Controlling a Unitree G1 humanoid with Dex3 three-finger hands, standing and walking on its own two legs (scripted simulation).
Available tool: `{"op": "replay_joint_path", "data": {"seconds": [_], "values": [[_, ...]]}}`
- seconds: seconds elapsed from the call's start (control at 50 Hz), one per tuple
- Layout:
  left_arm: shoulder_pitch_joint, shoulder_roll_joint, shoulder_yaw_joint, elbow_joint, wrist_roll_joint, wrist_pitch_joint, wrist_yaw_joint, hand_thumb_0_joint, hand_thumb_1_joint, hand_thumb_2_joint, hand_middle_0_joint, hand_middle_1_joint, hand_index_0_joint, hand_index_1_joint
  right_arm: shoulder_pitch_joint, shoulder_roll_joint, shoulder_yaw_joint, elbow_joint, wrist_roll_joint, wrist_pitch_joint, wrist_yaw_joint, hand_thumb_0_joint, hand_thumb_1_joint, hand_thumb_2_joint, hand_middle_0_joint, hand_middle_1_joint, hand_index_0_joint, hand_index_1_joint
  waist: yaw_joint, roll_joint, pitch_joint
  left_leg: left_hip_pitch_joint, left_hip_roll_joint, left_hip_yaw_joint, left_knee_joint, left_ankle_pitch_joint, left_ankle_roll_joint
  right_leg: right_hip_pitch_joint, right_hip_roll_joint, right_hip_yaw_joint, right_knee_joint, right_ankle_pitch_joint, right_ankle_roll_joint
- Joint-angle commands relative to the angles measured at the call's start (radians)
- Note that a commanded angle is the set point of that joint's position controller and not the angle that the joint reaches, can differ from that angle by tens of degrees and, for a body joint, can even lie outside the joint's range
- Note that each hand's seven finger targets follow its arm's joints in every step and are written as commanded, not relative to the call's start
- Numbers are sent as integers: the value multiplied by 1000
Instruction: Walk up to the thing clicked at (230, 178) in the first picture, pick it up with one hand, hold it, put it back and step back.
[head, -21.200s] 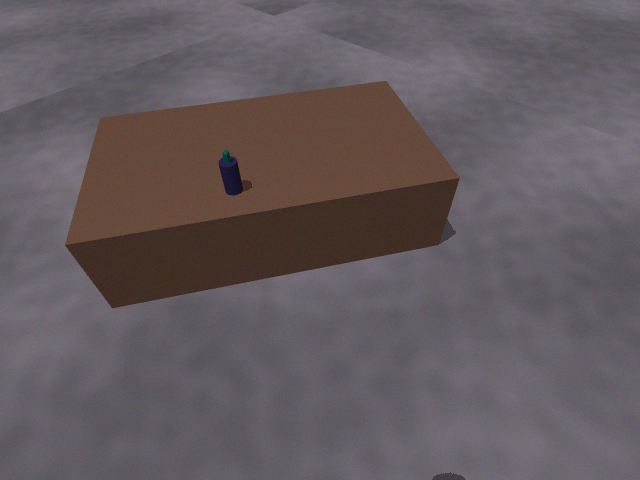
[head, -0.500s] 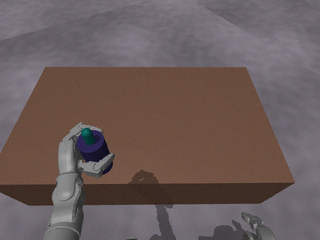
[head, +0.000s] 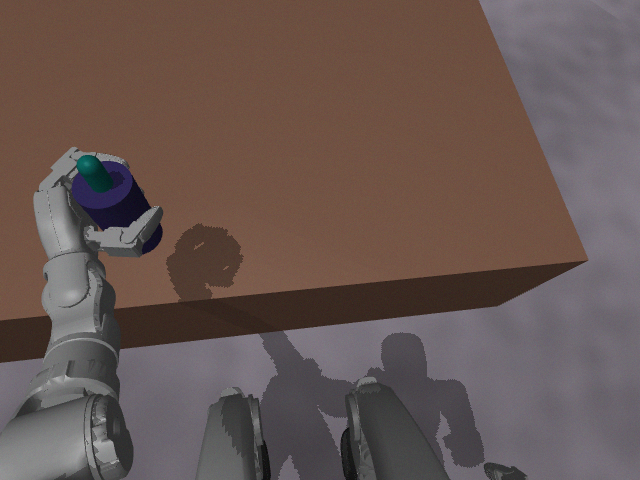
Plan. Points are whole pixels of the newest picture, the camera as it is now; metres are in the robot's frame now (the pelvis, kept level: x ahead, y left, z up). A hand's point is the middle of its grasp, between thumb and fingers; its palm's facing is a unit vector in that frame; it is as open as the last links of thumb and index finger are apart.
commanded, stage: crouch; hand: left
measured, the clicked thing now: (116, 203) +0.46 +0.21 +0.01
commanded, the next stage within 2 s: lower in 0.76 s
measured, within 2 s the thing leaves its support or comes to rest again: rests again in 1.62 s
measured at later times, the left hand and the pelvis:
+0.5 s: hand (128, 204) +0.50 +0.23 -0.07, palm faces +0.24 -0.97 -0.02, open 9.1 cm; pelvis -0.02 +0.00 -0.06, yaw -2 degrees
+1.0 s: hand (134, 204) +0.52 +0.24 -0.10, palm faces +0.24 -0.97 -0.02, open 9.1 cm; pelvis -0.03 +0.00 -0.10, yaw -3 degrees
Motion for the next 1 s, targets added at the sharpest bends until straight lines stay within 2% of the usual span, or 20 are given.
{"op": "replay_joint_path", "data": {"seconds": [0.0, 0.04, 0.1, 0.12, 0.14, 0.18, 0.2, 0.24, 0.26, 0.32, 0.36, 0.42, 0.52, 0.62, 0.66, 0.72, 0.8, 0.86, 0.92, 0.98], "values": [[-517, 261, 51, -266, -17, -114, 0, 0, 225, 1368, -1320, -1480, -1334, -1486, 138, -184, -67, -61, 6, -7, -7, 0, -894, -902, 200, 300, 200, 300, -20, 83, -658, 412, -26, -40, -95, 353, 33, 238, 11, 29, -154, 386, -18], [-530, 288, 75, -241, -5, -111, 5, 0, 204, 1371, -1340, -1498, -1358, -1501, 150, -185, -68, -56, 5, -7, -7, 0, -894, -901, 200, 300, 200, 300, -31, 63, -647, 362, -25, -42, -78, 321, 35, 230, 9, 32, -143, 367, -16], [-583, 361, 99, -253, 16, -119, 4, 0, 178, 1346, -1334, -1480, -1352, -1482, 148, -186, -62, -53, 1, -2, -5, 0, -897, -901, 200, 300, 200, 300, -20, 134, -650, 362, -25, -47, -65, 295, 28, 150, 11, 22, -106, 311, -28], [-597, 347, 94, -230, 20, -121, 4, 0, 206, 1337, -1339, -1481, -1360, -1478, 151, -190, -63, -49, -1, 0, -4, 0, -900, -902, 200, 300, 200, 300, -30, 155, -639, 384, -22, -59, -69, 289, 19, 95, 10, 10, -86, 287, -36], [-607, 375, 104, -231, 30, -122, 7, 0, 198, 1335, -1336, -1474, -1355, -1472, 144, -191, -59, -48, -4, 2, -2, 0, -898, -901, 200, 300, 200, 300, -15, 202, -634, 408, -20, -69, -77, 269, 11, 43, 11, 5, -68, 245, -45], [-649, 397, 106, -242, 42, -124, 7, 0, 202, 1346, -1334, -1475, -1349, -1478, 155, -191, -53, -48, -6, 5, -2, 0, -898, -903, 200, 300, 200, 300, -22, 240, -680, 418, -16, -71, -55, 291, 10, 18, 12, 3, -49, 250, -48], [-649, 374, 90, -223, 42, -121, 2, 0, 178, 1334, -1340, -1479, -1357, -1481, 153, -191, -50, -49, -8, 5, 0, 0, -900, -904, 200, 300, 200, 300, -24, 262, -683, 430, -13, -75, -50, 307, 6, -9, 12, 1, -35, 253, -51], [-680, 409, 103, -243, 40, -115, 0, 0, 177, 1327, -1330, -1462, -1342, -1467, 158, -193, -44, -49, -7, 8, -1, 0, -905, -906, 200, 300, 200, 300, -19, 287, -710, 439, -11, -77, -42, 315, 4, -19, 14, 2, -27, 252, -52], [-697, 404, 97, -231, 42, -110, -2, 0, 181, 1335, -1334, -1473, -1350, -1476, 160, -199, -47, -49, -8, 10, -2, 0, -904, -906, 200, 300, 200, 300, -34, 299, -714, 451, -8, -87, -43, 306, 0, -46, 13, -2, -20, 235, -53], [-717, 400, 83, -226, 37, -94, -7, 0, 206, 1351, -1326, -1474, -1339, -1479, 163, -203, -45, -48, -7, 11, -7, 0, -904, -907, 200, 300, 200, 300, -46, 287, -735, 428, -7, -83, -17, 300, 5, -42, 15, 0, -14, 245, -47], [-723, 433, 97, -221, 38, -83, -7, 0, 191, 1349, -1324, -1467, -1334, -1475, 171, -201, -39, -45, -6, 12, -8, 0, -902, -907, 200, 300, 200, 300, -39, 281, -761, 402, -10, -74, 5, 337, 10, -14, 16, 5, -7, 278, -44], [-730, 439, 102, -193, 31, -72, -13, 0, 198, 1362, -1337, -1483, -1348, -1491, 173, -202, -33, -42, -5, 11, -12, 0, -904, -906, 200, 300, 200, 300, -58, 238, -742, 326, -12, -64, 42, 343, 21, 15, 16, 12, 4, 320, -35], [-751, 458, 107, -168, 44, -67, -23, 0, 171, 1366, -1332, -1485, -1341, -1496, 174, -208, -32, -34, -9, 15, -12, 0, -904, -906, 200, 300, 200, 300, -65, 263, -708, 302, -9, -70, 72, 326, 19, -81, 15, 7, 40, 283, -40], [-730, 523, 158, -138, 51, -56, -21, 0, 159, 1367, -1349, -1504, -1365, -1509, 182, -208, -22, -46, -9, 23, -12, 0, -903, -904, 200, 300, 200, 300, -51, 237, -726, 219, -13, -61, 89, 292, 25, -35, 18, 12, 53, 280, -36], [-747, 526, 160, -155, 50, -49, -24, 0, 162, 1368, -1345, -1504, -1360, -1509, 184, -207, -19, -53, -9, 26, -12, 0, -907, -905, 200, 300, 200, 300, -53, 256, -761, 253, -9, -66, 104, 341, 24, -53, 18, 10, 70, 306, -37], [-780, 550, 159, -186, 58, -47, -26, 0, 152, 1366, -1351, -1503, -1363, -1511, 185, -208, -16, -53, -10, 30, -12, 0, -912, -908, 200, 300, 200, 300, -49, 290, -777, 259, -5, -70, 113, 332, 18, -87, 20, 6, 91, 277, -40], [-823, 550, 142, -217, 59, -40, -35, 0, 188, 1364, -1349, -1489, -1359, -1499, 192, -209, -16, -51, -12, 30, -18, 0, -912, -908, 200, 300, 200, 300, -66, 322, -790, 274, -3, -74, 121, 318, 14, -115, 21, 4, 102, 258, -42], [-842, 561, 142, -220, 55, -26, -35, 0, 195, 1313, -1365, -1469, -1366, -1484, 188, -210, -12, -53, -8, 28, -22, 0, -918, -907, 200, 300, 200, 300, -68, 309, -777, 243, -4, -73, 123, 272, 16, -121, 21, 4, 104, 236, -42], [-809, 508, 123, -136, 51, -21, -39, 0, 219, 1296, -1339, -1447, -1343, -1458, 188, -211, -7, -45, -9, 27, -23, 0, -912, -905, 200, 300, 200, 300, -92, 294, -701, 191, -3, -77, 145, 243, 17, -181, 21, -5, 125, 213, -42], [-747, 539, 158, -84, 57, -26, -42, 0, 215, 1307, -1363, -1464, -1368, -1475, 193, -218, -2, -42, -11, 27, -21, 0, -912, -904, 200, 299, 200, 299, -74, 259, -682, 143, -5, -76, 189, 289, 22, -215, 21, -10, 162, 239, -43]]}}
